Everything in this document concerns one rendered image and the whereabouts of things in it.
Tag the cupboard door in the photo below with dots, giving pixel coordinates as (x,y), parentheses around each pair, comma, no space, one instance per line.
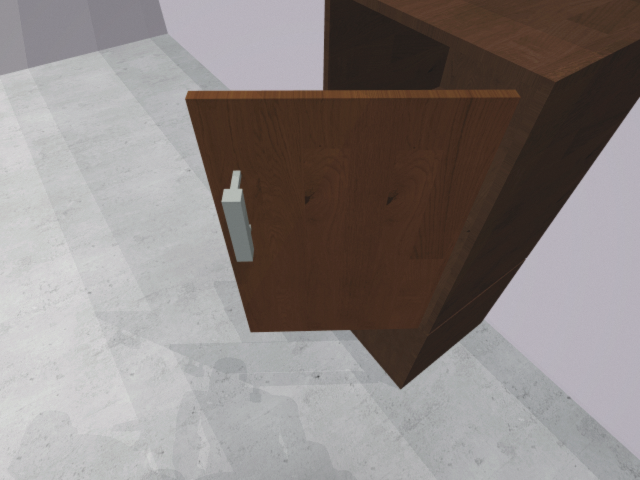
(356,198)

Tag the handle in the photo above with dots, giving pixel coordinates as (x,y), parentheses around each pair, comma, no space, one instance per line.
(237,220)

